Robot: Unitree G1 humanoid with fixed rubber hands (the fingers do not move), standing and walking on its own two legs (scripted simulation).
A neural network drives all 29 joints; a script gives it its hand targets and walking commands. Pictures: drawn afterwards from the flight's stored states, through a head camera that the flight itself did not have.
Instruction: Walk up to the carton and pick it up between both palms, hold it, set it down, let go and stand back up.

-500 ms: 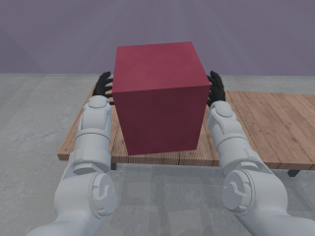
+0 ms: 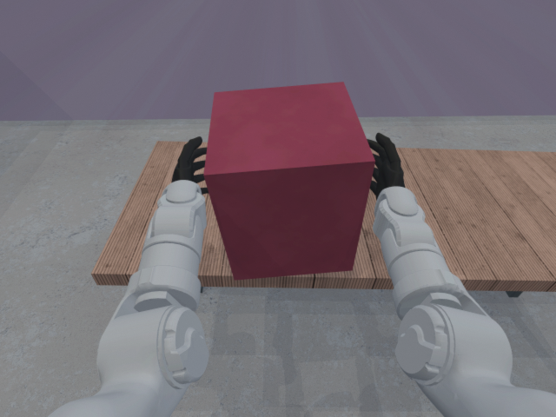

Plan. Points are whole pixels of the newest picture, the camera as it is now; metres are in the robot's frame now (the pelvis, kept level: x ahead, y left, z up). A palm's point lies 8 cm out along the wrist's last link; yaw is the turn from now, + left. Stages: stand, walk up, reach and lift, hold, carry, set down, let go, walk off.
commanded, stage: set down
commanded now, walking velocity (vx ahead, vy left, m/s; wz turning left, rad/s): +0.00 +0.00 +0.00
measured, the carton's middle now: (286, 185) +0.47 -0.04 +0.13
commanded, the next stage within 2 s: none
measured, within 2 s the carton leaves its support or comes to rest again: rests again in 1.58 s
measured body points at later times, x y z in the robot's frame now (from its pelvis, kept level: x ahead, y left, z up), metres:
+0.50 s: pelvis +0.01 +0.01 +0.00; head +0.02 +0.02 +0.45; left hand +0.46 +0.11 +0.13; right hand +0.43 -0.19 +0.13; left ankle -0.02 +0.11 -0.75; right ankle +0.00 -0.07 -0.75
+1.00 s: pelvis +0.01 +0.01 +0.00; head +0.05 +0.02 +0.45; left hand +0.47 +0.12 +0.10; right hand +0.44 -0.19 +0.11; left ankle -0.02 +0.11 -0.75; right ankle +0.00 -0.07 -0.75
